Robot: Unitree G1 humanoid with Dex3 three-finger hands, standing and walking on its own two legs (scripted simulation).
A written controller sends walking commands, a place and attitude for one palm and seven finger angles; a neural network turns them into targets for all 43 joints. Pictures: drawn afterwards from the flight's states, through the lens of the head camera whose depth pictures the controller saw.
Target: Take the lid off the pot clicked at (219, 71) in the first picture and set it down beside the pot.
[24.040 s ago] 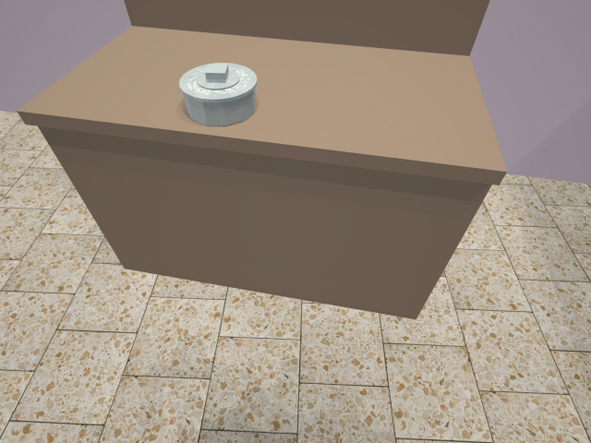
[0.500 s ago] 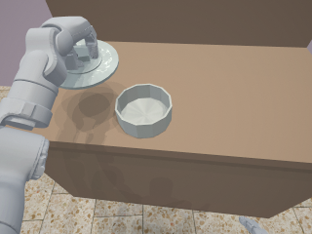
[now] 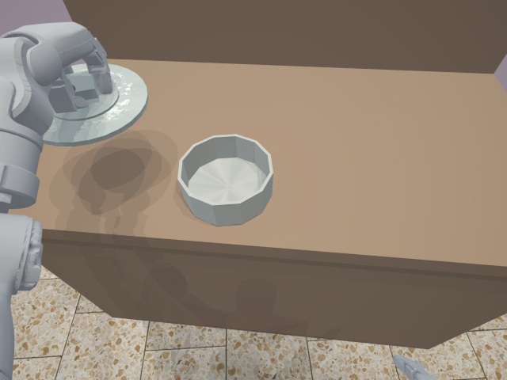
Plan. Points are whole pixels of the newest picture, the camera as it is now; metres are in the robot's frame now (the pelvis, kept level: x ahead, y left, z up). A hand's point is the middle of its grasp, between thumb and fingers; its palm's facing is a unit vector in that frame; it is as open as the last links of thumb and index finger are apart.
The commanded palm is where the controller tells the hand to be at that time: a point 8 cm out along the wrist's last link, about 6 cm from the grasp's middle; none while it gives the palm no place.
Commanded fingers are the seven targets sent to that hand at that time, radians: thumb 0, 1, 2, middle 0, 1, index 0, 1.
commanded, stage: move the lid sideways beside the pot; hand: left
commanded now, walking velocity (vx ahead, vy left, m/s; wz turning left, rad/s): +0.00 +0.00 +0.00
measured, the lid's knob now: (78, 86) +0.49 +0.26 +0.21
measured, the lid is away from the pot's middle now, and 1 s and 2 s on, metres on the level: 0.21 0.24 0.24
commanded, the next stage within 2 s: lower the lid onto the table in 0.30 s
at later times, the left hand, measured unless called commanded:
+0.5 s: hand (53, 92) +0.45 +0.27 +0.23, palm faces -0.26 -0.02 -0.97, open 6.9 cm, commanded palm +0.45 +0.27 +0.29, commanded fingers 0.00 0.50 1.19 -0.77 -0.95 -0.94 -1.00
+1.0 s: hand (62, 113) +0.46 +0.28 +0.19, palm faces -0.32 -0.03 -0.95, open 6.8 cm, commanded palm +0.45 +0.28 +0.26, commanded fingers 0.00 0.50 1.19 -0.77 -0.95 -0.94 -1.00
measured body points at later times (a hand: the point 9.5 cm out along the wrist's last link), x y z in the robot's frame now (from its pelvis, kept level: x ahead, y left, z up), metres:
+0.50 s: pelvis +0.00 +0.01 +0.00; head +0.05 -0.01 +0.45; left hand +0.46 +0.27 +0.28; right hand +0.11 -0.26 -0.12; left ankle +0.03 +0.08 -0.74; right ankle -0.03 -0.13 -0.74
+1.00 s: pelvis +0.00 +0.02 +0.00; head +0.05 +0.01 +0.45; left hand +0.47 +0.28 +0.24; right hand +0.07 -0.26 -0.12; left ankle +0.03 +0.08 -0.74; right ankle -0.03 -0.13 -0.74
